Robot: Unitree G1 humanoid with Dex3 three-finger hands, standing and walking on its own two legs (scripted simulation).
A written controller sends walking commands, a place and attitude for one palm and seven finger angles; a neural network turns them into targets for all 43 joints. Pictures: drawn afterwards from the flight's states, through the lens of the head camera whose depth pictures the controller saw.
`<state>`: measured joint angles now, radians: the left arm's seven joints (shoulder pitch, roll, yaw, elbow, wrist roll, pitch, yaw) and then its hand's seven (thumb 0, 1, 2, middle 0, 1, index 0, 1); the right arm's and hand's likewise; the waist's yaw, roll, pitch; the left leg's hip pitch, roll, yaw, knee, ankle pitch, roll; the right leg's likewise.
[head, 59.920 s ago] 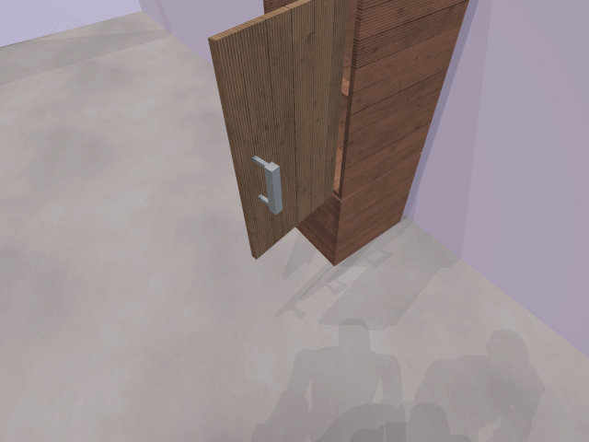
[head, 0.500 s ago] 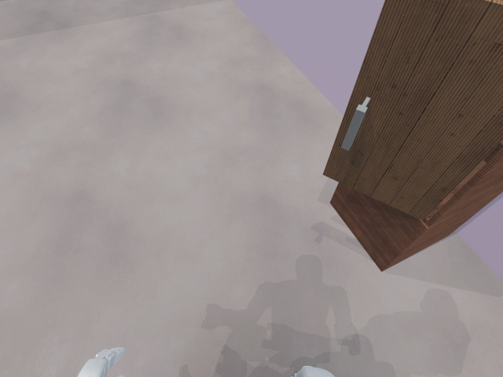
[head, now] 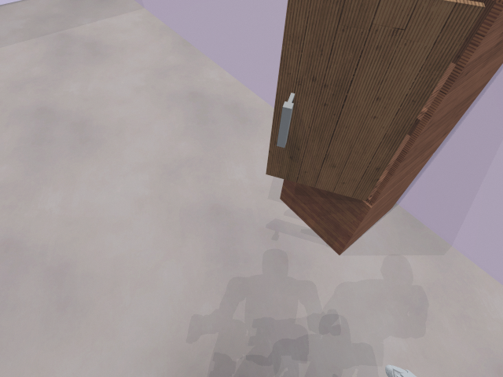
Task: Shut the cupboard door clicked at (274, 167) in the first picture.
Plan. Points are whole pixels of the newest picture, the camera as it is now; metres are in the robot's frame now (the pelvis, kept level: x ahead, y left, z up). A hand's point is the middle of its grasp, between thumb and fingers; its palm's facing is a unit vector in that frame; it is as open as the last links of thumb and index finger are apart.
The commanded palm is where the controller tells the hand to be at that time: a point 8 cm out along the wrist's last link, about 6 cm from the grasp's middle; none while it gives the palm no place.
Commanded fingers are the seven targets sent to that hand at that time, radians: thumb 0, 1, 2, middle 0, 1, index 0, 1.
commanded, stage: turn to face it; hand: left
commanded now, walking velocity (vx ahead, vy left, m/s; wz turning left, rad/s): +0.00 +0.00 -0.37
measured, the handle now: (286, 120) +0.72 -0.04 -0.06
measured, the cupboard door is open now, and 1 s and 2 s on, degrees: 33 33 33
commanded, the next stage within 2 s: take the last steps up to it in 0.24 s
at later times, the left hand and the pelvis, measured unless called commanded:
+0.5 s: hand out of the picture +0.13 +0.14 -0.14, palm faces -0.18 -0.95 -0.26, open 7.4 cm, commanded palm none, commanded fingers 0.00 0.90 0.90 -0.20 -0.30 -0.20 -0.30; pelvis +0.02 -0.03 +0.01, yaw -11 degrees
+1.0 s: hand (185, 343) +0.19 +0.14 -0.17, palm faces -0.21 -0.97 -0.15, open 7.4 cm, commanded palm none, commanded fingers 0.00 0.90 0.90 -0.20 -0.30 -0.20 -0.30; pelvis +0.14 -0.04 +0.01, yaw -14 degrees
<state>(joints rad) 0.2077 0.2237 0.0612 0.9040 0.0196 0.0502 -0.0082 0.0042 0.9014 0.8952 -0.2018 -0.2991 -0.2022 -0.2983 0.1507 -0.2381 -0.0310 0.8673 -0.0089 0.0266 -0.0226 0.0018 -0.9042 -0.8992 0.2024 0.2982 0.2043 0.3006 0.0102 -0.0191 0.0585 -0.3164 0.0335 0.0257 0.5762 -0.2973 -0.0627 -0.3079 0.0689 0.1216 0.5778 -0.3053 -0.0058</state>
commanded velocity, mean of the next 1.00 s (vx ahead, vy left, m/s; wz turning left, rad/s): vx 0.17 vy -0.03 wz -0.15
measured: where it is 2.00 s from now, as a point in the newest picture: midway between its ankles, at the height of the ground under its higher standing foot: outside the picture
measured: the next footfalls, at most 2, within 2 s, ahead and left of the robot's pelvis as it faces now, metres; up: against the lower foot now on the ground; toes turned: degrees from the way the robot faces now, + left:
right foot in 0.38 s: +0.01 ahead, -0.13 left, +0.00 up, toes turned -12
left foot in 0.80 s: +0.20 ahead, +0.05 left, +0.00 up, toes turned -6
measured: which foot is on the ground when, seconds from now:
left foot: down 0.00-0.38, up 0.40-0.78, down 0.80-1.00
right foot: down 0.00-0.00, up 0.02-0.36, down 0.38-0.82, up 0.84-1.00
